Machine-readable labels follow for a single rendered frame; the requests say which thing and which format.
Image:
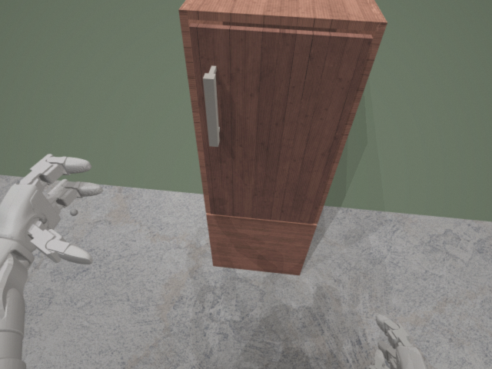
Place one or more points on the handle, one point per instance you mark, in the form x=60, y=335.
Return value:
x=211, y=105

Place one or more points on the cupboard door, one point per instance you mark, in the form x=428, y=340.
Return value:
x=283, y=100

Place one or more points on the left robot hand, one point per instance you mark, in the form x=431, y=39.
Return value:
x=24, y=204

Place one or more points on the right robot hand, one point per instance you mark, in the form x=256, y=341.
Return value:
x=406, y=356

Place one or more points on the robot left forearm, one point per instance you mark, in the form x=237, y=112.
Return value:
x=15, y=260

